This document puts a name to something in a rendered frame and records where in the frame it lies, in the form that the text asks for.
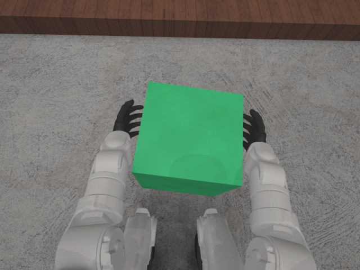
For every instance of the right robot hand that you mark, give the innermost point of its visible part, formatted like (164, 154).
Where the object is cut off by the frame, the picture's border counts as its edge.
(256, 130)

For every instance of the robot right upper arm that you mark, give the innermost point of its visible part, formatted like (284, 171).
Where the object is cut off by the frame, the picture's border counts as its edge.
(267, 252)

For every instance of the robot right shin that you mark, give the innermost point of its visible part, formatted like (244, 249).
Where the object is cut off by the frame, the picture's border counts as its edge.
(203, 252)

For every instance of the carton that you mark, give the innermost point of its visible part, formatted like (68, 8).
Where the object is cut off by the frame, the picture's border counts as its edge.
(190, 140)

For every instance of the robot right thigh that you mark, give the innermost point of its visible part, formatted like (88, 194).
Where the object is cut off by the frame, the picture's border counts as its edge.
(215, 237)

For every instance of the left robot hand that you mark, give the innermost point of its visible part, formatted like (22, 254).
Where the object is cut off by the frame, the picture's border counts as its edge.
(123, 118)

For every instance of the robot right forearm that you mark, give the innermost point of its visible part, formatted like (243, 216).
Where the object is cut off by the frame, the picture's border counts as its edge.
(269, 194)

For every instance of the robot left forearm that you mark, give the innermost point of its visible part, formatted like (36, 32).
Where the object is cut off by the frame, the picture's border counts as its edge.
(103, 198)

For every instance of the robot left upper arm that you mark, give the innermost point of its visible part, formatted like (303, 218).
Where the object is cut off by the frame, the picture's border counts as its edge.
(92, 247)

